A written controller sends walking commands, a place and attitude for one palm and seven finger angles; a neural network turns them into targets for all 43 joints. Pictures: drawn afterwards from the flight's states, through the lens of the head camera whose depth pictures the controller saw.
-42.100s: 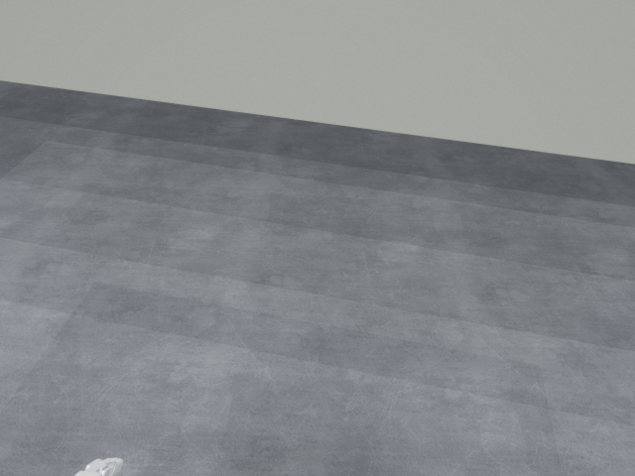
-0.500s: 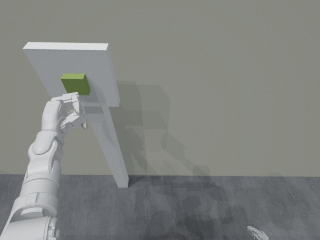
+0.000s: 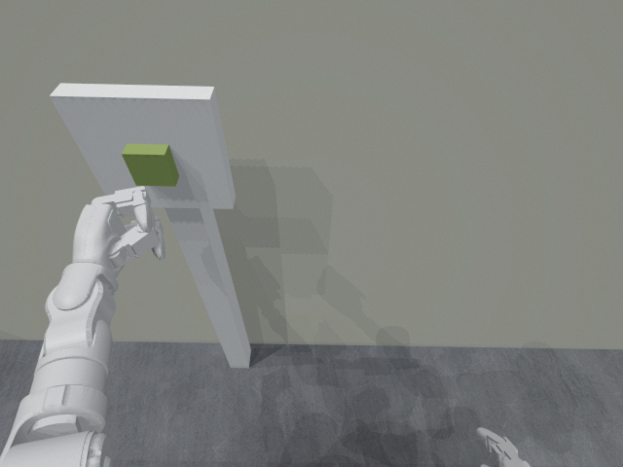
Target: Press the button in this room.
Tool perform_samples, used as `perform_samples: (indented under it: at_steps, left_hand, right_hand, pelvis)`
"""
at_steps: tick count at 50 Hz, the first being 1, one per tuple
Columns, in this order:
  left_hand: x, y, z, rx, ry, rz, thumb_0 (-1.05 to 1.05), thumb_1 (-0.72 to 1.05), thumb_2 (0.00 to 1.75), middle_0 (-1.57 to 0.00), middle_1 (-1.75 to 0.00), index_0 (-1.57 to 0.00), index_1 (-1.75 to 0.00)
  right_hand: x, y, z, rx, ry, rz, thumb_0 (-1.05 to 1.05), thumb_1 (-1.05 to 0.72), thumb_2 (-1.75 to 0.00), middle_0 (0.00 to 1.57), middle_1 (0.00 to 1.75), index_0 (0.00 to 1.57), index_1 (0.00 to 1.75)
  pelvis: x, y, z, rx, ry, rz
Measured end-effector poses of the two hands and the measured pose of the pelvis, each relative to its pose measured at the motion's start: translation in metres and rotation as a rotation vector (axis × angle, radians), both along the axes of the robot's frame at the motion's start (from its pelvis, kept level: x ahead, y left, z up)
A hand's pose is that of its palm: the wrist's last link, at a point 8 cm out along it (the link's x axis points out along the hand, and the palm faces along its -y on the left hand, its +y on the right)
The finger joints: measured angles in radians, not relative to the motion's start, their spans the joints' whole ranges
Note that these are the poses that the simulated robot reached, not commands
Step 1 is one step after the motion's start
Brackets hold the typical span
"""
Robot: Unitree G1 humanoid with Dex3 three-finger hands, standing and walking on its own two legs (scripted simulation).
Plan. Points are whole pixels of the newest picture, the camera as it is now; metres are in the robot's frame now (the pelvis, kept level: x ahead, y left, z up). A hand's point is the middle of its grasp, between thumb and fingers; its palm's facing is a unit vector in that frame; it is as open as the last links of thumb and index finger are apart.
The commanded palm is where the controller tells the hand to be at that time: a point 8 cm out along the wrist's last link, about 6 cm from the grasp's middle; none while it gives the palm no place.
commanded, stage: aim a knuckle at the button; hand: left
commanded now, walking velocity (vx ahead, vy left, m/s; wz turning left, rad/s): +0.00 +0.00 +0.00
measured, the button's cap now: (152, 163) +0.48 +0.24 +0.13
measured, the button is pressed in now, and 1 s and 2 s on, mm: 0 7 0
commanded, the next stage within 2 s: press the button with the knuckle in 0.14 s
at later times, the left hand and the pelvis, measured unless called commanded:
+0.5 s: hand (160, 220) +0.40 +0.21 +0.10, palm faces +0.03 -1.00 +0.00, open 3.1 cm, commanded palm +0.38 +0.26 +0.10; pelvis +0.00 +0.00 +0.00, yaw +0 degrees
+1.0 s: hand (167, 206) +0.43 +0.21 +0.10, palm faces +0.04 -1.00 -0.01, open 2.9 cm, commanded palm +0.42 +0.25 +0.10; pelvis -0.01 +0.00 -0.01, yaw +1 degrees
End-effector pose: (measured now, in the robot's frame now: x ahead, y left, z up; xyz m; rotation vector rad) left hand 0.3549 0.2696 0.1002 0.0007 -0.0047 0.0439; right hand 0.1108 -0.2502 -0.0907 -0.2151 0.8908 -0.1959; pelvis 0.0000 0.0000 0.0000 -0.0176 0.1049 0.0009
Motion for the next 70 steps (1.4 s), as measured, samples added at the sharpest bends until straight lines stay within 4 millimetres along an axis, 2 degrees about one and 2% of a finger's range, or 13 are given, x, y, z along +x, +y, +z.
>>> perform_samples:
  at_steps: [8, 14, 23, 35, 50, 70]
  left_hand:
    - [0.01, -0.002, 0.001, -0.01, 0.001, -0.013, 0.01, 0.9, 0.9, -1.3, -1.5, -1.3, -1.5]
    - [0.014, 0.001, -0.004, -0.01, 0.011, -0.008, 0.01, 0.9, 0.9, -1.3, -1.5, -1.3, -1.5]
    - [0.02, -0.002, 0.0, -0.004, -0.005, -0.016, 0.01, 0.9, 0.9, -1.3, -1.5, -1.3, -1.5]
    - [0.044, -0.008, 0.0, -0.001, 0.01, -0.017, 0.02, 0.9, 0.91, -1.3, -1.5, -1.3, -1.5]
    - [0.049, -0.005, -0.001, 0.008, 0.015, -0.008, 0.0, 0.84, 0.94, -1.3, -1.5, -1.3, -1.5]
    - [0.058, -0.003, 0.0, 0.017, 0.026, -0.016, 0.0, 0.79, 1.01, -1.3, -1.5, -1.35, -1.5]
  right_hand:
    - [0.002, 0.0, 0.001, -0.005, 0.0, 0.012, 0.01, -0.9, -0.9, 0.2, 0.3, 0.2, 0.3]
    - [-0.008, -0.002, -0.002, -0.007, 0.031, -0.006, 0.01, -0.9, -0.9, 0.2, 0.3, 0.2, 0.3]
    - [-0.023, -0.004, -0.008, -0.008, 0.084, -0.029, 0.01, -0.9, -0.9, 0.2, 0.3, 0.2, 0.3]
    - [-0.035, -0.005, -0.012, -0.011, 0.125, -0.042, 0.01, -0.9, -0.9, 0.2, 0.3, 0.2, 0.3]
    - [-0.053, -0.01, -0.019, -0.022, 0.19, -0.039, 0.01, -0.9, -0.9, 0.2, 0.3, 0.2, 0.3]
    - [-0.102, -0.021, -0.026, -0.056, 0.272, -0.052, 0.01, -0.9, -0.9, 0.2, 0.3, 0.2, 0.3]
  pelvis:
    - [-0.001, 0.0, -0.001, 0.0, 0.01, 0.001]
    - [0.001, 0.0, -0.002, -0.001, 0.018, -0.005]
    - [0.004, 0.002, -0.002, -0.002, 0.023, -0.006]
    - [0.002, 0.002, -0.004, -0.003, 0.045, -0.006]
    - [-0.006, -0.001, -0.008, -0.009, 0.056, 0.011]
    - [-0.028, -0.006, -0.015, -0.019, 0.093, 0.027]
